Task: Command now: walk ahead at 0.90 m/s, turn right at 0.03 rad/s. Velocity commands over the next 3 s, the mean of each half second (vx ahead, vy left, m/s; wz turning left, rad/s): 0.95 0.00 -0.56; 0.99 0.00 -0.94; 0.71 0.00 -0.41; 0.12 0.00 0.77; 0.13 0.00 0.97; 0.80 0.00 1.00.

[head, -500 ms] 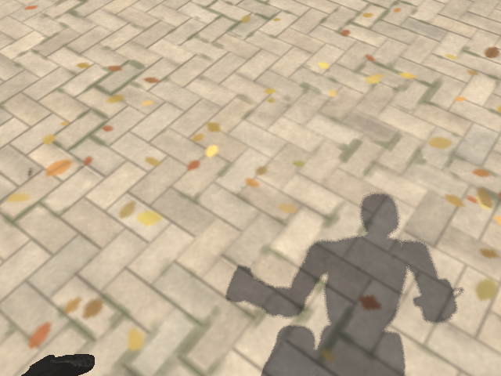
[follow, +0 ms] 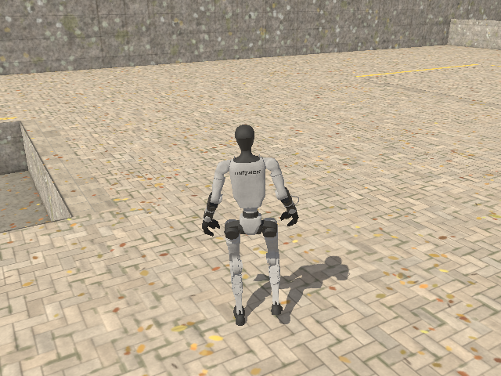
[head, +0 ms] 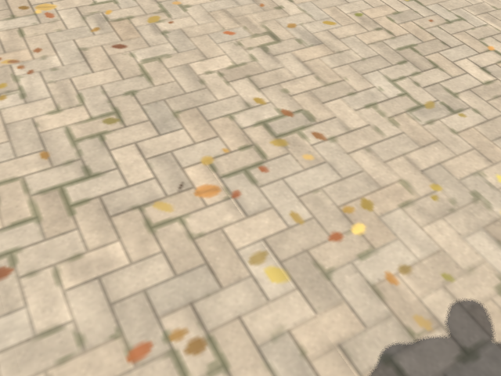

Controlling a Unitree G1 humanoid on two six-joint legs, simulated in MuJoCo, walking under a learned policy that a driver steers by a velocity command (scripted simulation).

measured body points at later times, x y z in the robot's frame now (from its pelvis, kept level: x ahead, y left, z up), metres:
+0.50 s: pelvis +0.40 -0.01 +0.00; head +0.41 +0.01 +0.45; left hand +0.46 +0.28 -0.14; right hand +0.54 -0.27 -0.06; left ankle +0.44 +0.17 -0.62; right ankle +0.37 -0.01 -0.72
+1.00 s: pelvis +0.82 -0.11 +0.01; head +0.84 -0.13 +0.46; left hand +1.18 -0.11 -0.04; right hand +0.57 -0.29 -0.10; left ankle +0.83 +0.06 -0.72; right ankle +0.82 -0.25 -0.63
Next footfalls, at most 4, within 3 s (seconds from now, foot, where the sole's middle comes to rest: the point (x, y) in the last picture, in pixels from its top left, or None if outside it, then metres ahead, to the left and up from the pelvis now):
0.32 right None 0.41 -0.02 -0.76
0.72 left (231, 266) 0.86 0.04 -0.76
1.18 right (360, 234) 1.01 -0.39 -0.76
1.56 left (413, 178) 1.29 -0.63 -0.76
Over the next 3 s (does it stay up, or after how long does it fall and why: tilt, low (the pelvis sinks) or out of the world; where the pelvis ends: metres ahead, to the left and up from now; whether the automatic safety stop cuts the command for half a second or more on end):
stays up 1.51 -0.58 -0.02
